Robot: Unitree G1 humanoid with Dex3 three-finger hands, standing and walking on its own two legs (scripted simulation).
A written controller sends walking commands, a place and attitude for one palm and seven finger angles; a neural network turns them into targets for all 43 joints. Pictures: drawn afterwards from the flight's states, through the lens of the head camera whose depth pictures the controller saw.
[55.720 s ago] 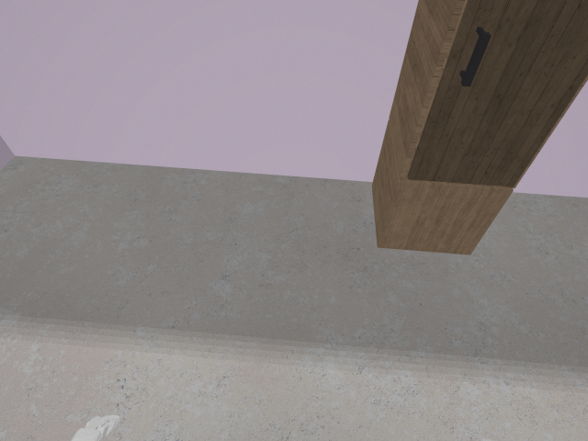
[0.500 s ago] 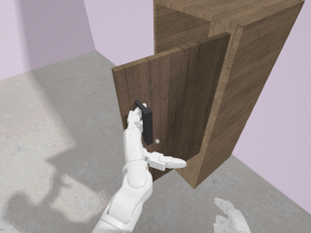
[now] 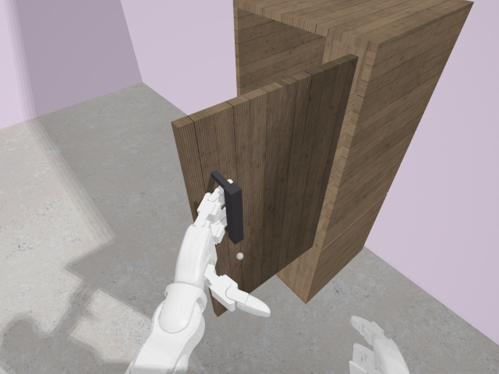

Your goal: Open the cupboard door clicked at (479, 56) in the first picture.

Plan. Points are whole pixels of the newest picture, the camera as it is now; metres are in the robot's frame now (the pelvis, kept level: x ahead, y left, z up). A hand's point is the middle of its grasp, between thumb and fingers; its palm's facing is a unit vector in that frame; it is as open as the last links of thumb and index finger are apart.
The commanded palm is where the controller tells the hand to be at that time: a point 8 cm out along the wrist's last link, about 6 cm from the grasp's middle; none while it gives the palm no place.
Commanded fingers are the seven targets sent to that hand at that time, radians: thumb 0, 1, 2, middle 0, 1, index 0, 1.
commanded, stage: slide the hand sideways off the handle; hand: left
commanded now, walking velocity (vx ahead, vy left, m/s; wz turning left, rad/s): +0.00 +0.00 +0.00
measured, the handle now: (227, 208) +0.35 +0.06 +0.11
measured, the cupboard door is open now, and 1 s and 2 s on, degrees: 87 87 87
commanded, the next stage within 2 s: draw the hand back to the body in 0.68 s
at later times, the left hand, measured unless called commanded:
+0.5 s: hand (198, 282) +0.22 +0.09 +0.10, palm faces -0.06 -1.00 -0.01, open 16.3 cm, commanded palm +0.19 +0.14 +0.11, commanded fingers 0.00 -0.50 0.30 -0.15 -0.30 -0.15 -0.30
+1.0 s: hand (159, 294) +0.20 +0.13 +0.11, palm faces -0.03 -1.00 -0.07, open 16.3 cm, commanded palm +0.17 +0.19 +0.12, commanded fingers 0.00 -0.50 0.30 -0.15 -0.30 -0.15 -0.30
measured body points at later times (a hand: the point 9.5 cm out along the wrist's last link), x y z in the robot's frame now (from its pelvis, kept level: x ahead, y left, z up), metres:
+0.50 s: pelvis +0.04 -0.01 -0.01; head +0.04 -0.04 +0.44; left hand +0.22 +0.14 +0.10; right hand +0.23 -0.22 -0.08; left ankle +0.03 +0.11 -0.72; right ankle +0.00 -0.09 -0.72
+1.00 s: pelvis +0.02 -0.01 -0.01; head +0.00 -0.03 +0.44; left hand +0.19 +0.18 +0.12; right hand +0.20 -0.23 -0.08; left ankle +0.03 +0.11 -0.72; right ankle +0.00 -0.09 -0.72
